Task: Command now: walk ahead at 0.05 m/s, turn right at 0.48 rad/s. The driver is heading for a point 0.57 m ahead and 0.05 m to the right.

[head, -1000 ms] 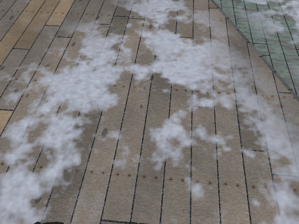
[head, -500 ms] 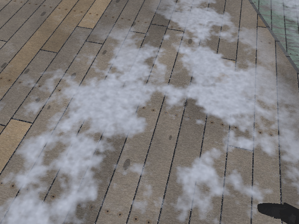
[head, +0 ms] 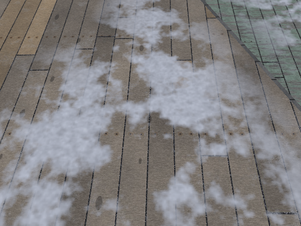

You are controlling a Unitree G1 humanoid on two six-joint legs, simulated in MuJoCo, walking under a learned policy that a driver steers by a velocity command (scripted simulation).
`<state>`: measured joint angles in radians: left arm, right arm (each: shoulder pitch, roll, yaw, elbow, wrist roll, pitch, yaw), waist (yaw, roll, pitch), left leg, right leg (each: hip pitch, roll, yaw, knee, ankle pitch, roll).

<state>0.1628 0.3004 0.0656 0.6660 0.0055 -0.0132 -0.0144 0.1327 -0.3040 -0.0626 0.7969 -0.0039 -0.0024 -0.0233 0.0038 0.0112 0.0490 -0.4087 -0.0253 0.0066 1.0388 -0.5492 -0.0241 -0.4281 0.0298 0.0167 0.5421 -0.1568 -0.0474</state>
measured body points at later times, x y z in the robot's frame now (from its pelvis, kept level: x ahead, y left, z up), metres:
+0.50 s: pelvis +0.03 +0.04 +0.01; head +0.06 +0.06 +0.46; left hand +0.25 +0.29 -0.09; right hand +0.08 -0.26 -0.09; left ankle +0.07 +0.16 -0.73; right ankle -0.01 -0.09 -0.66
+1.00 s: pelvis +0.02 +0.01 +0.00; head +0.02 +0.01 +0.45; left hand +0.21 +0.22 -0.11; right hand +0.04 -0.27 -0.12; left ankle +0.07 +0.16 -0.73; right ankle -0.02 -0.09 -0.73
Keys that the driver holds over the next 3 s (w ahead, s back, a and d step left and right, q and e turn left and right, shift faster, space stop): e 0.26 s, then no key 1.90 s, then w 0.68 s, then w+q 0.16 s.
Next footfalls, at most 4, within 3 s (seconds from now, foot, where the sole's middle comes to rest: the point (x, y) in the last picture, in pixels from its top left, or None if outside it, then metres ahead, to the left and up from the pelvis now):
0.34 left None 0.10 0.15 -0.77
0.68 right None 0.02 -0.10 -0.77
2.82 right None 0.39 -0.20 -0.77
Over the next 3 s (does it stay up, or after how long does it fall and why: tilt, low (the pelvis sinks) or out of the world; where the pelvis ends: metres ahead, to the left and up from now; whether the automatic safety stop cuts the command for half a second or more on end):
stays up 0.33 -0.09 0.01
